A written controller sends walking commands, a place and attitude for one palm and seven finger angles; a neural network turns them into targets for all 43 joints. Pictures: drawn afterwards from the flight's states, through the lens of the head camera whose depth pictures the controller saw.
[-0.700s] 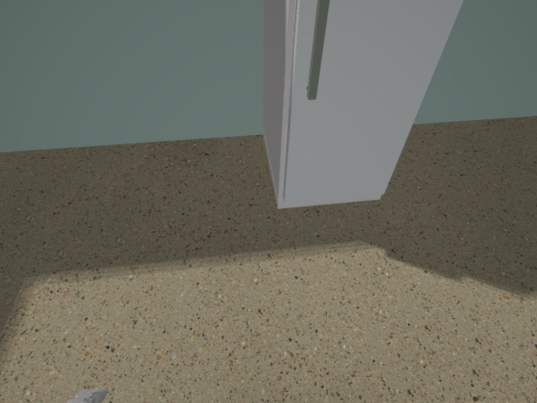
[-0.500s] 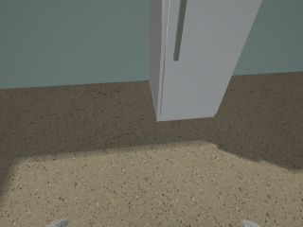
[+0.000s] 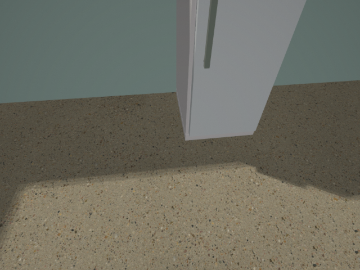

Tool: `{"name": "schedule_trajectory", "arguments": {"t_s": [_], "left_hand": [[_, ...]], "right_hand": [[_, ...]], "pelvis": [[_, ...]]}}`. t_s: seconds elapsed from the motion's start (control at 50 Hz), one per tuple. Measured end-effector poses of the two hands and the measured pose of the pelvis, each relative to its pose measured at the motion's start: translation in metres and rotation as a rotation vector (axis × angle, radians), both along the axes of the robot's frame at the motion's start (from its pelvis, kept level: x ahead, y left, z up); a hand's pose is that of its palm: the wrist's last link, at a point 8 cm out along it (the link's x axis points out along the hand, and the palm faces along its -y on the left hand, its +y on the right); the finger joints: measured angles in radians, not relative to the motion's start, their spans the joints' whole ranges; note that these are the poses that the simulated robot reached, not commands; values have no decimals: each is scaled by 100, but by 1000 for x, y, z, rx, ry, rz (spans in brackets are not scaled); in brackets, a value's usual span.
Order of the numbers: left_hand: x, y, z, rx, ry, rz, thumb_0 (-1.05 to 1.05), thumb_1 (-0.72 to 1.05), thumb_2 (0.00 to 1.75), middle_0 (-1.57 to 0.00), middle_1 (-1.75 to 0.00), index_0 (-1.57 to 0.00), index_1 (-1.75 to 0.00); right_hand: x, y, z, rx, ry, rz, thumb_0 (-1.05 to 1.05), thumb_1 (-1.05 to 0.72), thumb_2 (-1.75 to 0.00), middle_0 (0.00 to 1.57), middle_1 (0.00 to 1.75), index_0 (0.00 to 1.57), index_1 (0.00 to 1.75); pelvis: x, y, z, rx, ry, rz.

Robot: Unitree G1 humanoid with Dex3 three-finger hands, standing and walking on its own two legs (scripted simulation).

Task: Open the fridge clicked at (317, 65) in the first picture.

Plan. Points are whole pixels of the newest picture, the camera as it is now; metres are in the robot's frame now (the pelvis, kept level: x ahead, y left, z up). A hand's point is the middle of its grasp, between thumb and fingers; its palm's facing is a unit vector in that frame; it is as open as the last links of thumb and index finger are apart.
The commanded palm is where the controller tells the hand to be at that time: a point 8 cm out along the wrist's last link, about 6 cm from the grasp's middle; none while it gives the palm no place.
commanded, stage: stand and wait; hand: left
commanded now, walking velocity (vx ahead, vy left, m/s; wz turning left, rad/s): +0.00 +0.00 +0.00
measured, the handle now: (210, 17) +1.08 -0.07 +0.13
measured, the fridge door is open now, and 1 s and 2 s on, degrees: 0 0 0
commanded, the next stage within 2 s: look at it before walking up in 0.18 s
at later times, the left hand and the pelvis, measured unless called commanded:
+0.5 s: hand out of the picture +0.07 +0.24 -0.16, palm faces -0.04 -0.94 -0.33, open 7.4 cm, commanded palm none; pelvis +0.00 -0.01 +0.00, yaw +0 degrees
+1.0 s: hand out of the picture +0.07 +0.23 -0.16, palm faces -0.05 -0.94 -0.33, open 7.4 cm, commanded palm none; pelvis +0.00 -0.01 +0.00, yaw -3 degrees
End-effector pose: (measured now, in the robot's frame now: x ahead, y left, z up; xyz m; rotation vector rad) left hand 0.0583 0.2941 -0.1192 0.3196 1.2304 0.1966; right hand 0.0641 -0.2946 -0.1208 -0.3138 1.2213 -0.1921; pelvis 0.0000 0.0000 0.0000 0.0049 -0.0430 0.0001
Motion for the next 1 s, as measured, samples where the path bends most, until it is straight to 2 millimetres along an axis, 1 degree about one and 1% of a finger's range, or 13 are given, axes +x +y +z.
{"name": "schedule_trajectory", "arguments": {"t_s": [0.1, 0.2, 0.44, 0.68, 0.9, 1.0], "left_hand": [[-1, -2, 1, -1, -3, -6, 1, 90, 89, -21, -30, -20, -30], [2, -6, 1, -6, -14, -11, 1, 90, 89, -21, -30, -20, -30], [7, -12, 0, -16, -26, -21, 1, 90, 89, -21, -30, -20, -30], [8, -10, 0, -10, -11, -17, 1, 90, 89, -21, -30, -20, -30], [11, -9, 2, -7, -15, -17, 1, 90, 89, -21, -30, -20, -30], [11, -15, -4, -10, 9, -27, 1, 90, 89, -21, -30, -20, -30]], "right_hand": [[-6, -1, -1, 6, 7, -4, 1, -90, -90, 20, 30, 20, 30], [-7, -1, -1, 9, 2, -5, 1, -90, -90, 20, 30, 20, 30], [-1, -2, 1, 9, -17, -1, 1, -90, -90, 20, 30, 20, 30], [5, -5, 2, 4, -12, 1, 1, -90, -90, 20, 30, 20, 30], [11, -5, 3, 3, -20, 3, 1, -90, -90, 20, 30, 20, 30], [9, 1, -1, 8, -44, -34, 1, -91, -90, 20, 30, 20, 30]], "pelvis": [[-3, -2, 0, 0, 3, -1], [-4, -3, 1, 0, 3, -2], [-5, -5, 1, 0, 7, -6], [-1, -6, 2, 0, 10, -7], [2, -6, 2, -1, 8, -12], [0, -6, -2, 2, 16, -54]]}}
